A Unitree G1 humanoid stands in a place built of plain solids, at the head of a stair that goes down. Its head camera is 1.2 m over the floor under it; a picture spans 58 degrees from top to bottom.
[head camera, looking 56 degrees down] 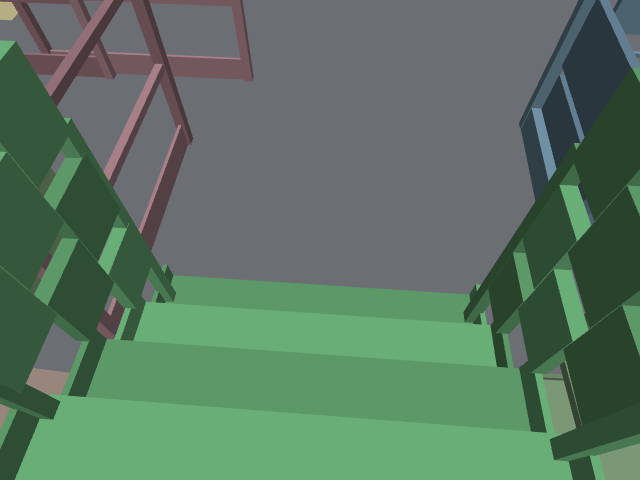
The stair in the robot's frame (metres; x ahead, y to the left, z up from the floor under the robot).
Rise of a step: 0.19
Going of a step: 0.23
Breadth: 1.40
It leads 4 degrees to the right of straight ahead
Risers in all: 4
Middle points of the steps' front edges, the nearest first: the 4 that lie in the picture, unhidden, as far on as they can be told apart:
0.26 0.05 0.00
0.49 0.04 -0.18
0.71 0.02 -0.37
0.94 0.00 -0.56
